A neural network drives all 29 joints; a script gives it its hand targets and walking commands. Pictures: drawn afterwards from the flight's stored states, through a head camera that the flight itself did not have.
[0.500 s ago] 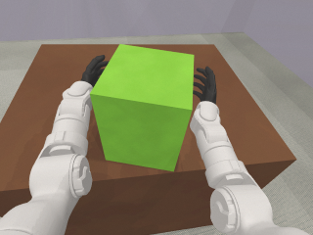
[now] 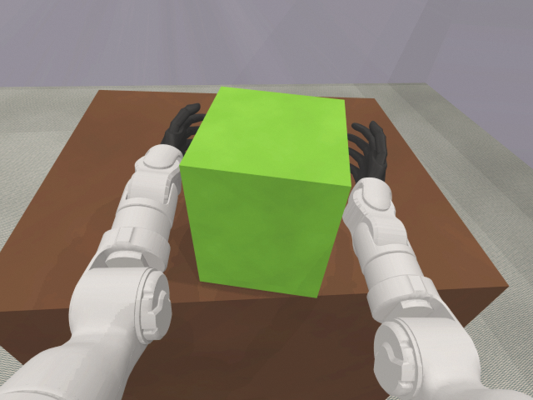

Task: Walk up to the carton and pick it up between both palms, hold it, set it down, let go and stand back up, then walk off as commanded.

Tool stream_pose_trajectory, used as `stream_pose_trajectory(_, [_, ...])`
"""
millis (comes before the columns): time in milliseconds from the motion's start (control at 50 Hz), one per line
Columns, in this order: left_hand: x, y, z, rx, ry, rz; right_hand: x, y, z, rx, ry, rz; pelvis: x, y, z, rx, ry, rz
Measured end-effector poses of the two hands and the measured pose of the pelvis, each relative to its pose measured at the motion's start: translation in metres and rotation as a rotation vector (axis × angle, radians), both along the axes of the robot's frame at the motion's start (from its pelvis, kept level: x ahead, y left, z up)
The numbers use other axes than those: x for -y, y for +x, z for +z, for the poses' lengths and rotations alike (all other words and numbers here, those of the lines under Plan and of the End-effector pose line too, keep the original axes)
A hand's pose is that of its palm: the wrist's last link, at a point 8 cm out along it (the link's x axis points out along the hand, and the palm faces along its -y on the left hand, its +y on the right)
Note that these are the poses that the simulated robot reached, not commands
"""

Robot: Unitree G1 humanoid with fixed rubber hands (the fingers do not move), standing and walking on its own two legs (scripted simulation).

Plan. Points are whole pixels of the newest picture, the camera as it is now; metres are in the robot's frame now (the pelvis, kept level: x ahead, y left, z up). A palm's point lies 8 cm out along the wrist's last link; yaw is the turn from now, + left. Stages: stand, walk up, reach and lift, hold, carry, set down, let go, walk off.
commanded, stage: reach and lift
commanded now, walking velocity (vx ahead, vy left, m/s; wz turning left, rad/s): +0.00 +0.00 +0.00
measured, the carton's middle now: (269, 193) +0.41 -0.02 +0.11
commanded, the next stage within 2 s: none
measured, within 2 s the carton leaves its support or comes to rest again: neither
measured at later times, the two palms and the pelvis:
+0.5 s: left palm (171, 130) +0.42 +0.13 +0.22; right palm (378, 150) +0.38 -0.16 +0.22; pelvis +0.00 +0.00 +0.00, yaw +0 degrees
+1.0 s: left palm (169, 116) +0.40 +0.12 +0.26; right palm (392, 121) +0.38 -0.17 +0.27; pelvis +0.00 +0.00 +0.00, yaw +1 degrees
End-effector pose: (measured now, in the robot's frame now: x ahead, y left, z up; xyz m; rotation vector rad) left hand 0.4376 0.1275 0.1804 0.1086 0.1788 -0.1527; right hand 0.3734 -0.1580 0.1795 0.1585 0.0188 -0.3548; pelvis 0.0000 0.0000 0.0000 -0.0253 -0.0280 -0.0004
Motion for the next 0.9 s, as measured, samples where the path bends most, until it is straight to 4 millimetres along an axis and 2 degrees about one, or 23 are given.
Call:
stream_pose_trajectory(160, [0.005,0.001,0.019,0.019,0.033,0.011,0.004,0.003,0.011,0.018,0.035,0.008,0.000,0.005,0.000,-0.006,0.000,0.000])
stream_pose_trajectory(340, [0.005,-0.005,0.023,0.003,0.019,0.049,0.006,0.006,0.017,0.022,0.119,0.035,0.001,0.004,0.000,-0.005,0.001,0.000])
stream_pose_trajectory(520, [0.002,-0.015,0.046,0.039,0.000,0.105,0.005,0.010,0.044,0.059,0.123,0.086,0.001,0.003,0.000,-0.004,0.001,0.002])
stream_pose_trajectory(720, [0.007,-0.023,0.057,0.023,-0.025,0.147,0.010,0.011,0.056,0.045,0.135,0.119,0.002,0.000,0.000,0.001,0.001,0.007])
stream_pose_trajectory(900, [0.009,-0.032,0.071,0.022,-0.050,0.181,0.013,0.010,0.077,0.045,0.125,0.151,0.004,-0.003,0.000,0.007,0.002,0.011])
